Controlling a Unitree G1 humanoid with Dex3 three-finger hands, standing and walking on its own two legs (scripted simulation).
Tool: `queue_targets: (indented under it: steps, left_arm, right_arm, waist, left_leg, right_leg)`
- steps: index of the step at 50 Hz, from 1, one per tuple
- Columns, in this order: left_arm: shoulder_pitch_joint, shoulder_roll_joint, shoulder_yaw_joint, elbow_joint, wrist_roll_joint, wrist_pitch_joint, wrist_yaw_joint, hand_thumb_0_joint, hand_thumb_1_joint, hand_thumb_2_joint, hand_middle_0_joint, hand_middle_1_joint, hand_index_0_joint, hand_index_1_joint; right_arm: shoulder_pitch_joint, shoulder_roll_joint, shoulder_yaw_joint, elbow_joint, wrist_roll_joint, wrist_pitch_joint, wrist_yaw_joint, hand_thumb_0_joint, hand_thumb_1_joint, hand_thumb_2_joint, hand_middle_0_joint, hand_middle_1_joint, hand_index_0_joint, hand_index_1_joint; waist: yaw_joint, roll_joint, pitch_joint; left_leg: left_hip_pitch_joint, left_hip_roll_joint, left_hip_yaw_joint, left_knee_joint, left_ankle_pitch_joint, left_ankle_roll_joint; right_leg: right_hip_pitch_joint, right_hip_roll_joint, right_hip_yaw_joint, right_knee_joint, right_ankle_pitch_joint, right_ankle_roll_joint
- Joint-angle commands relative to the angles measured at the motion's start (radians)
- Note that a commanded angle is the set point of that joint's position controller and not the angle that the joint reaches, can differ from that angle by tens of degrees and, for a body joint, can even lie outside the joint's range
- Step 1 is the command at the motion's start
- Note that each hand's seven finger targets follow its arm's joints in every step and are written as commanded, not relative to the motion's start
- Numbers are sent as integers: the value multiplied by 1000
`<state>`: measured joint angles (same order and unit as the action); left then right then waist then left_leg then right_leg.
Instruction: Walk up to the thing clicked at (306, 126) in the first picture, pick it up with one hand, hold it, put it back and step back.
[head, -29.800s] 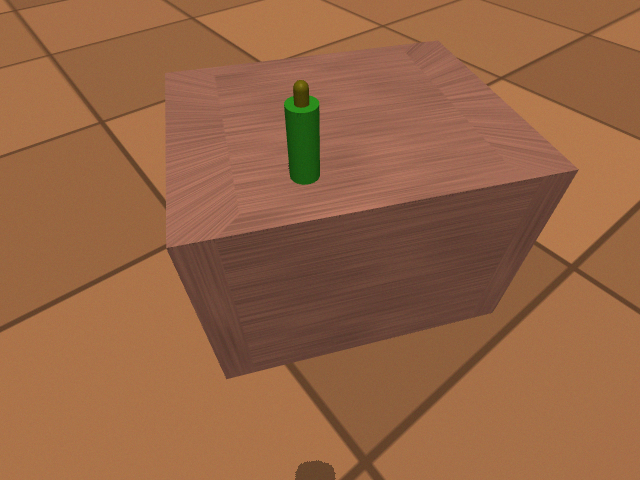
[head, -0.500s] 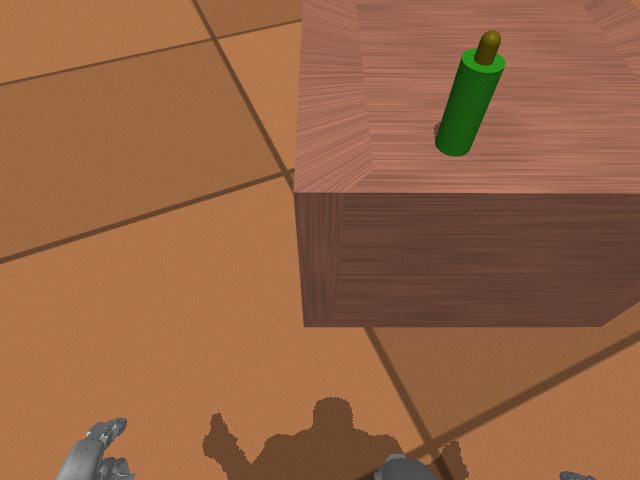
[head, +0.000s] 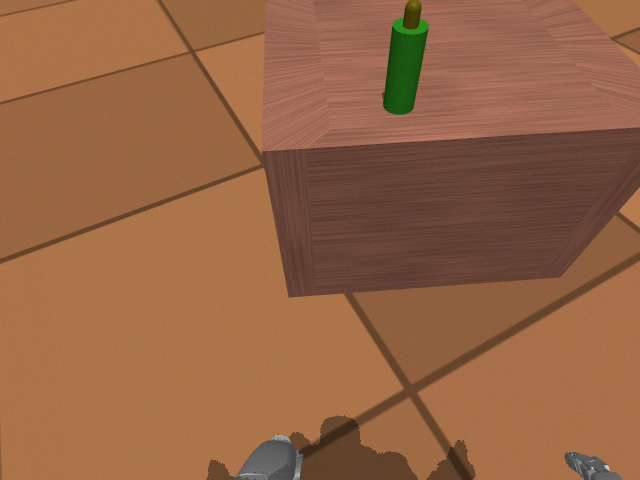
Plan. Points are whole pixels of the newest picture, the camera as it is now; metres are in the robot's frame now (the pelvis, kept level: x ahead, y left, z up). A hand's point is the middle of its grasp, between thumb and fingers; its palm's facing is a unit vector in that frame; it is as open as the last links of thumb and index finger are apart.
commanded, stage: step back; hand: right
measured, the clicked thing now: (405, 58) +0.91 -0.14 +0.01
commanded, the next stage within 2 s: stand in 1.66 s
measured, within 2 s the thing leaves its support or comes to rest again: neither
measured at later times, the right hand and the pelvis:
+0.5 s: hand out of the picture -0.02 -0.29 -0.13, palm faces -0.10 +0.90 -0.43, open 7.4 cm; pelvis -0.16 -0.03 +0.00, yaw +2 degrees
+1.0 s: hand out of the picture -0.15 -0.29 -0.14, palm faces -0.11 +0.93 -0.34, open 7.4 cm; pelvis -0.22 -0.04 +0.01, yaw +5 degrees
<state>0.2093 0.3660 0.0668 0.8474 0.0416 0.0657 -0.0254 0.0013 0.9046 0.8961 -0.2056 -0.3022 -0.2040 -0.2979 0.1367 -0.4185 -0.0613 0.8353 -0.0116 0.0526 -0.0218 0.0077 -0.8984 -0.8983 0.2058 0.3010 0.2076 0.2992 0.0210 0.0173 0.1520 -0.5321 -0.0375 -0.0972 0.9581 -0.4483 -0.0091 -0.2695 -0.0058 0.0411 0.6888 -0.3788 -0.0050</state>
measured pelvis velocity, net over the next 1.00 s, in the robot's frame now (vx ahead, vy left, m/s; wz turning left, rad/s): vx -0.22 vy -0.04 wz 0.09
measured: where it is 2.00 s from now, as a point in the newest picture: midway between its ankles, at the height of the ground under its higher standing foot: outside the picture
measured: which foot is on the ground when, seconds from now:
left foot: up 0.00-0.20, down 0.22-0.56, up 0.58-0.80, down 0.82-1.00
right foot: down 0.00-0.22, up 0.24-0.52, down 0.54-1.00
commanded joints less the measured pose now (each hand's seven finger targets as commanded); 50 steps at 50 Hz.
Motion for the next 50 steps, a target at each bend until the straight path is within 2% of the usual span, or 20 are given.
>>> queue_targets:
  steps: [1,5,9,10,11,12,14,18,23,26,27,28,29,32,37,40,41,43,44,50]
  left_arm:
    - [-179,264,82,-143,8,-42,42,0,900,900,-200,-300,-200,-300]
    - [-74,251,72,-137,9,-35,53,0,900,900,-200,-300,-200,-300]
    - [-110,257,61,-151,-16,-14,52,0,900,900,-200,-300,-200,-300]
    - [-78,217,43,-156,-17,-8,48,0,900,900,-200,-300,-200,-300]
    - [-40,169,32,-157,-24,-3,43,0,900,900,-200,-300,-200,-300]
    - [-129,210,50,-176,-29,-1,56,0,900,900,-200,-300,-200,-300]
    - [-139,223,59,-141,-25,7,60,0,900,900,-200,-300,-200,-300]
    - [-35,211,66,-95,-23,3,46,0,900,900,-200,-300,-200,-300]
    - [-41,197,52,-77,-14,-40,28,0,900,900,-200,-300,-200,-300]
    - [81,193,58,18,-5,-65,33,0,900,900,-200,-300,-200,-300]
    - [74,255,77,21,10,-74,36,0,900,900,-200,-300,-200,-300]
    - [19,357,97,-16,10,-76,37,0,900,900,-200,-300,-200,-300]
    - [-56,410,102,-31,13,-75,37,0,900,900,-200,-300,-200,-300]
    - [-137,294,72,-39,7,-89,45,0,900,900,-200,-300,-200,-300]
    - [-41,294,76,-2,11,-98,35,0,900,900,-200,-300,-200,-300]
    - [-74,290,60,-3,0,-83,25,0,900,900,-200,-300,-200,-300]
    - [-60,252,37,1,-3,-78,23,0,900,900,-200,-300,-200,-300]
    - [-116,204,24,9,-29,-77,24,0,900,900,-200,-300,-200,-300]
    - [-132,253,41,13,-20,-77,27,0,900,900,-200,-300,-200,-300]
    - [2,180,31,98,-24,-111,25,0,900,900,-200,-300,-200,-300]
  right_arm:
    - [81,-172,-42,-44,14,-36,-17,0,-900,-900,200,300,200,300]
    - [38,-147,-28,-60,-2,-45,-16,0,-900,-900,200,300,200,300]
    - [155,-143,-36,-11,-12,-57,-12,0,-900,-900,200,300,200,300]
    - [138,-172,-49,-10,-19,-60,-15,0,-900,-900,200,300,200,300]
    - [106,-263,-68,-20,-34,-60,-16,0,-900,-900,200,300,200,300]
    - [85,-372,-84,-44,-22,-57,-7,0,-900,-900,200,300,200,300]
    - [25,-289,-69,-41,-25,-63,-16,0,-900,-900,200,300,200,300]
    - [-15,-222,-50,-53,-28,-59,-21,0,-900,-900,200,300,200,300]
    - [38,-231,-60,-49,-32,-50,-11,0,-900,-900,200,300,200,300]
    - [0,-224,-50,-45,-25,-25,3,0,-900,-900,200,300,200,300]
    - [15,-155,-30,-52,-20,-25,7,0,-900,-900,200,300,200,300]
    - [-28,-114,-19,-83,-14,-30,1,0,-900,-900,200,300,200,300]
    - [-66,-176,-44,-64,-15,-26,-10,0,-900,-900,200,300,200,300]
    - [-6,-171,-38,-7,3,-39,-1,0,-900,-900,200,300,200,300]
    - [-19,-151,-32,13,-20,-62,25,0,-900,-900,200,300,200,300]
    - [55,-140,-40,66,-18,-81,28,0,-900,-900,200,300,200,300]
    - [77,-149,-49,83,-20,-89,22,0,-900,-900,200,300,200,300]
    - [90,-266,-65,86,-27,-93,21,0,-900,-900,200,300,200,300]
    - [80,-286,-71,75,-28,-96,24,0,-900,-900,200,300,200,300]
    - [-28,-181,-32,76,-14,-86,26,0,-900,-900,200,300,200,300]
  waist:
    - [-51,-177,-107]
    - [24,-221,-140]
    - [-25,-182,-223]
    - [-10,-110,-226]
    - [16,115,-216]
    - [-46,208,-212]
    - [-17,55,-164]
    - [15,95,-155]
    - [-42,165,-239]
    - [19,138,-242]
    - [6,-9,-201]
    - [28,-213,-147]
    - [46,-232,-82]
    - [-18,-118,-50]
    - [50,-196,-73]
    - [-1,-184,-106]
    - [-14,-138,-121]
    - [-47,114,-137]
    - [-51,77,-95]
    - [34,137,-145]
  left_leg:
    - [80,-68,-30,245,-11,-5]
    - [51,-29,46,-25,-90,-10]
    - [253,2,132,-526,189,17]
    - [336,65,19,-570,341,38]
    - [423,294,-293,-597,526,126]
    - [289,459,-444,-603,653,290]
    - [218,382,-286,-571,655,271]
    - [286,302,-143,-503,652,246]
    - [416,284,-124,-488,333,226]
    - [255,225,-40,-371,255,159]
    - [62,138,2,-235,131,91]
    - [-51,-1,19,-148,-95,25]
    - [59,29,-71,18,-138,0]
    - [46,-11,-45,87,-2,5]
    - [50,28,32,-198,-47,-11]
    - [316,-1,123,-513,43,9]
    - [425,5,85,-574,112,22]
    - [368,309,-415,-712,-286,179]
    - [257,356,-459,-747,-322,233]
    - [232,203,-106,-544,199,116]
  right_leg:
    - [-120,-212,141,-252,325,-186]
    - [105,-235,143,-185,513,-199]
    - [146,-216,112,-7,553,-142]
    - [42,-168,90,51,426,-92]
    - [-189,-27,2,222,82,-30]
    - [-184,51,28,381,-278,-7]
    - [-174,76,171,576,-225,-22]
    - [-205,83,125,572,-153,12]
    - [-94,19,6,53,-144,18]
    - [147,42,-46,-326,51,-27]
    - [205,-66,187,-337,-14,-57]
    - [52,-295,473,-411,-159,-163]
    - [-191,-415,578,-449,-240,-274]
    - [-107,-252,260,-327,32,-192]
    - [57,-231,249,-326,-182,-176]
    - [-30,-214,177,-257,-89,-146]
    - [-83,-170,124,-181,-31,-111]
    - [-212,-5,-55,48,-167,-18]
    - [-160,-26,4,161,-204,-20]
    - [122,-2,-68,-263,57,-22]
